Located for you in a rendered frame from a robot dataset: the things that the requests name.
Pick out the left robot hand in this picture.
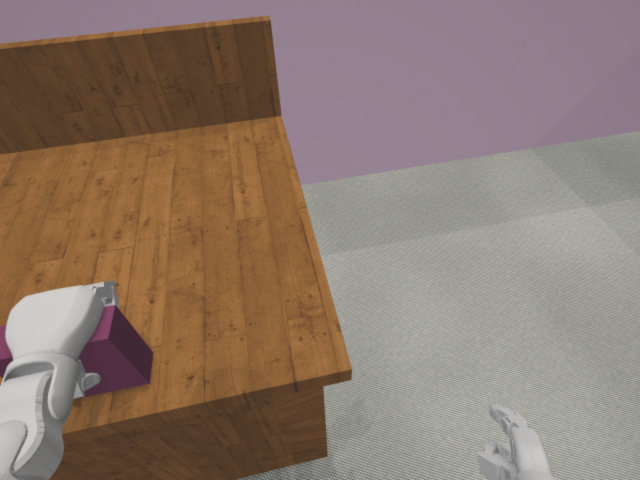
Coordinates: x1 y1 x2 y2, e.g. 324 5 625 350
5 281 120 399

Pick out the sponge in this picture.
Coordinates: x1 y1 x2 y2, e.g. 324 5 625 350
0 305 153 399

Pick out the left robot forearm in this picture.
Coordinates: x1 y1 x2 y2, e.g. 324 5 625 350
0 352 79 480

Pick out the right robot hand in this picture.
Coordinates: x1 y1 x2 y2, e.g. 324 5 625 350
478 404 554 480

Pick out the table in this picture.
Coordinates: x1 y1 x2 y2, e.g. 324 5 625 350
0 16 352 480

